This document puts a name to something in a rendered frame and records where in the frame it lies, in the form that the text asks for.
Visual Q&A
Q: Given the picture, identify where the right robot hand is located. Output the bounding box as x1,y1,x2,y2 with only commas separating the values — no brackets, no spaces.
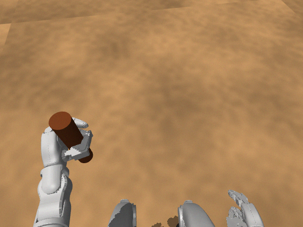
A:
226,190,264,227

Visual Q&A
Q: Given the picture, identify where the left robot hand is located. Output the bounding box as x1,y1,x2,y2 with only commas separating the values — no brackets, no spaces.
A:
41,117,93,168

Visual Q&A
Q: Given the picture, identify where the left robot arm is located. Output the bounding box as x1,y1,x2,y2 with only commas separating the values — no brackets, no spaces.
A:
33,164,72,227

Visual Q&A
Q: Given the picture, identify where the can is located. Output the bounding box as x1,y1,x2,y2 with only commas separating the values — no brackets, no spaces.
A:
49,112,93,163

